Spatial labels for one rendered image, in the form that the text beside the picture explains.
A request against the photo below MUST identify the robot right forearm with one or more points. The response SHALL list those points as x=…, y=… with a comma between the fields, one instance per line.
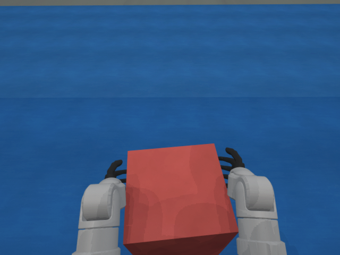
x=255, y=208

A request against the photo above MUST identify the left robot hand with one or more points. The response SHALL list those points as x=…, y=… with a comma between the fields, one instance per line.
x=112, y=173

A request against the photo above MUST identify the right robot hand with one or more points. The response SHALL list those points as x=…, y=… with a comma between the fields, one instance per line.
x=236, y=161

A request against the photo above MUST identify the carton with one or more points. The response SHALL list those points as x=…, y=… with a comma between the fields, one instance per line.
x=177, y=202

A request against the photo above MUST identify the robot left forearm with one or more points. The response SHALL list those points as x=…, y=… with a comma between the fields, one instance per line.
x=100, y=218

